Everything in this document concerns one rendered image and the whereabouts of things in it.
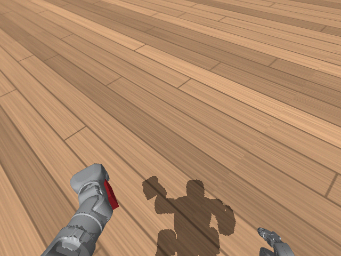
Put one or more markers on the left robot arm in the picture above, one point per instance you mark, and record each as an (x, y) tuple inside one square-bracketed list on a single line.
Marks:
[(78, 238)]

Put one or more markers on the left robot hand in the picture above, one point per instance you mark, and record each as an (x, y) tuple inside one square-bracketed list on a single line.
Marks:
[(92, 172)]

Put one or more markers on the right robot hand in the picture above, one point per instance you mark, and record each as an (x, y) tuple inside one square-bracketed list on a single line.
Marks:
[(274, 240)]

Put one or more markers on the cube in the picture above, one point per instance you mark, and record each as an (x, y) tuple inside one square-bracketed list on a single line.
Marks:
[(111, 197)]

